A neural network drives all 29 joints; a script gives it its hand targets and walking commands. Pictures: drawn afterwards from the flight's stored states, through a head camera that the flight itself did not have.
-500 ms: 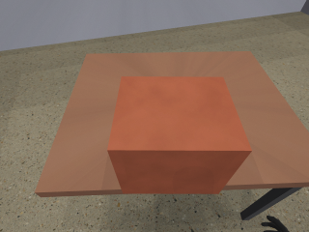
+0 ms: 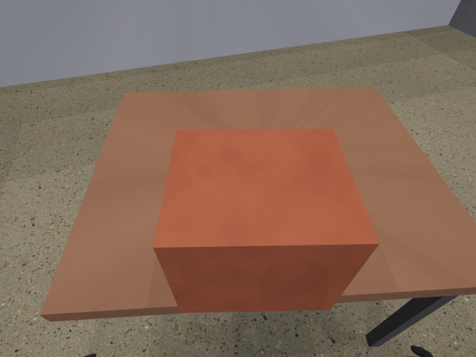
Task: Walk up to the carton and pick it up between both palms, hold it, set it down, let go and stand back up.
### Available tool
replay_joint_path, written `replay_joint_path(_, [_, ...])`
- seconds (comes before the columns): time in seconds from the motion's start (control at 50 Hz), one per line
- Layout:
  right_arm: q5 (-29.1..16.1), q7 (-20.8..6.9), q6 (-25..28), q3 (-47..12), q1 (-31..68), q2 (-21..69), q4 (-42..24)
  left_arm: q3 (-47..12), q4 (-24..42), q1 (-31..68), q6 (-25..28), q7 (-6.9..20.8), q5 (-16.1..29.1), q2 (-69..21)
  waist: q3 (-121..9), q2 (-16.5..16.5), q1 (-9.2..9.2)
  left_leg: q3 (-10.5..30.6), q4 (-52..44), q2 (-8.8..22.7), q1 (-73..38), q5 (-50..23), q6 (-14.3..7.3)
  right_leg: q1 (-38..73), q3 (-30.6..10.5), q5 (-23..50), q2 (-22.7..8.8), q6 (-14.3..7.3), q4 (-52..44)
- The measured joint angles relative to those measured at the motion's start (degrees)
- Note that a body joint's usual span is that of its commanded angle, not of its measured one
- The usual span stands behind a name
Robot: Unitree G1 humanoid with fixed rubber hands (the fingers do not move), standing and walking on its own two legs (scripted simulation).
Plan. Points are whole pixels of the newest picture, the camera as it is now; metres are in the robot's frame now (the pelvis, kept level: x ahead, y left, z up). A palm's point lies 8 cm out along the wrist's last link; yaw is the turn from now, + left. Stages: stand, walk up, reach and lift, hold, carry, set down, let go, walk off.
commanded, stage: walk up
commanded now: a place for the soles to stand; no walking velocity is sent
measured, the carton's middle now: (255, 222) +0.36 -0.02 +0.02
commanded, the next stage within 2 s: reach and lift in 0.40 s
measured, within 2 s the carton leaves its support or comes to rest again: neither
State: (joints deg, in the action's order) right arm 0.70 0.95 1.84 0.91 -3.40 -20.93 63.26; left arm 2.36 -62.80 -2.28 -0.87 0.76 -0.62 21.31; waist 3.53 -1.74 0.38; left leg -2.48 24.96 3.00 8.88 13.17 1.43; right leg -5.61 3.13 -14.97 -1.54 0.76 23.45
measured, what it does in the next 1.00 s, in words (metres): stands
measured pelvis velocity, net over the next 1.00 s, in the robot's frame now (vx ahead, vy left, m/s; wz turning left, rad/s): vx -0.02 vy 0.00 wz -0.05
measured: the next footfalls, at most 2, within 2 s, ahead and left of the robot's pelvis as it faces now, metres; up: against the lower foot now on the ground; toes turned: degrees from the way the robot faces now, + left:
none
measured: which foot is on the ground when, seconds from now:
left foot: down 0.00-1.00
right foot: down 0.00-1.00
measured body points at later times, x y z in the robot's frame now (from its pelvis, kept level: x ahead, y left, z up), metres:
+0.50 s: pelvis +0.00 +0.00 -0.01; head +0.03 +0.02 +0.44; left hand +0.13 +0.31 -0.13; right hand +0.14 -0.30 -0.11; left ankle +0.01 +0.13 -0.74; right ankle -0.02 -0.12 -0.74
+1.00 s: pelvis -0.02 +0.00 +0.00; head -0.02 +0.03 +0.44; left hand +0.17 +0.27 -0.08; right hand +0.13 -0.30 -0.06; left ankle +0.00 +0.13 -0.74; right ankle -0.02 -0.12 -0.74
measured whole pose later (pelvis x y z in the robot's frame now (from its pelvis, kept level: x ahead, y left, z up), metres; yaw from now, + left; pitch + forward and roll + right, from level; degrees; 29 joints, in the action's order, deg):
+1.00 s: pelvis -0.02 +0.00 +0.00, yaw -3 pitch -6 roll +0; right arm -2.3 -5.5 3.5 5.8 -9.8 -17.9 38.9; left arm 7.2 -19.9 -9.2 -23.4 -1.1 -2.3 16.5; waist 5.9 -3.8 -1.1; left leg -4.7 27.8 4.4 7.4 14.0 1.9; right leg -6.3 0.6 -15.3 -0.4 0.2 27.8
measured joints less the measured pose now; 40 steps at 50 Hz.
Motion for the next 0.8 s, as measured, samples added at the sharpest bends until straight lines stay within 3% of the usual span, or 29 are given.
replay_joint_path(0.42, [0.0, -0.1, -0.3, -0.1, 0.8, 0.1, -1.0, -0.3, -0.2, -1.5, -0.1, -0.2, 0.1, 0.3, 0.9, 0.3, -0.9, -0.4, -0.3, -0.1, -0.8, 0.5, -0.2, 1.0, -0.1, -0.1, -0.2, 0.4, -0.9])
replay_joint_path(0.5, [3.5, -2.9, 5.1, 5.1, 5.0, 1.4, 0.4, 0.8, 15.9, -1.0, -13.9, -1.6, -0.1, 0.5, 2.3, 0.2, -0.53, -0.1, 7.4, 0.5, 5.0, 3.5, 0.0, -4.9, -0.1, -3.3, -0.1, 0.1, 7.1])
replay_joint_path(0.62, [-0.3, -4.6, 7.5, 4.7, 7.1, 2.5, -6.6, 2.2, 33.9, 3.1, -25.9, -0.3, -4.1, -1.9, 7.1, 0.0, 0.69, 0.9, 13.8, 2.0, 6.4, 4.6, 0.6, -5.6, 0.4, -5.3, 1.2, -0.3, 11.9])
replay_joint_path(0.68, [-2.4, -4.7, 7.1, 3.4, 4.5, 2.2, -10.2, 3.9, 36.6, 0.3, -27.4, -0.1, -5.1, -3.5, 7.4, -0.8, 0.62, 0.1, 12.5, 2.3, 4.1, 6.2, 0.7, -3.9, -0.4, -4.7, 1.5, -0.4, 10.8])
replay_joint_path(0.8, [-4.7, -6.3, 6.0, 3.3, -2.1, 0.2, -14.5, 5.1, 41.8, -6.1, -24.6, -1.3, -4.0, -6.4, 4.9, -1.5, -0.59, -1.0, 7.5, 2.2, 0.7, 3.9, 0.8, -1.3, -1.4, -2.4, 1.7, -0.7, 6.4])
